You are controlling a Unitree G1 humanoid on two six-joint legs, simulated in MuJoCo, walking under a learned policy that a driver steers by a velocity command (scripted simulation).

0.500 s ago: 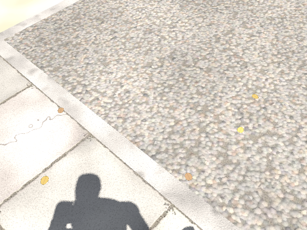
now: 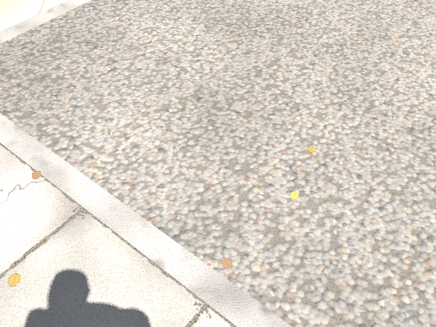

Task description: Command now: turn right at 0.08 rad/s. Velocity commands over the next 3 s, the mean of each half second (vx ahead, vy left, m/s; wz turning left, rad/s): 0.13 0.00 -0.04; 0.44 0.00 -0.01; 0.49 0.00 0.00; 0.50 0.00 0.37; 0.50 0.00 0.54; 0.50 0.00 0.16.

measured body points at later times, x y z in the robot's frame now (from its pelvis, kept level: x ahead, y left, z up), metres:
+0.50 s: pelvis +0.04 -0.01 +0.00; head +0.04 -0.03 +0.45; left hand +0.08 +0.26 -0.13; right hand +0.06 -0.29 -0.15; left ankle -0.01 +0.11 -0.74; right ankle +0.04 -0.10 -0.74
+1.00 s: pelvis +0.29 +0.01 -0.02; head +0.32 +0.01 +0.43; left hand +0.21 +0.25 -0.17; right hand +0.46 -0.23 -0.13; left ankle +0.38 +0.07 -0.74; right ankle +0.08 -0.10 -0.67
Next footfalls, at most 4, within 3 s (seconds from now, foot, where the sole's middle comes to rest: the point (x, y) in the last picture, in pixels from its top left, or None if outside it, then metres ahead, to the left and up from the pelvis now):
0.94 left None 0.42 0.07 -0.78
1.48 right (252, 260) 0.73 -0.10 -0.78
2.04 left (196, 197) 0.99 0.10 -0.78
2.58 right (198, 129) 1.35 0.11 -0.78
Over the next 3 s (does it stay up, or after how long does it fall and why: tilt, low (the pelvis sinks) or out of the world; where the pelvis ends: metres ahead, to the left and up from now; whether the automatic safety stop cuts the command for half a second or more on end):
stays up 1.34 0.21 0.00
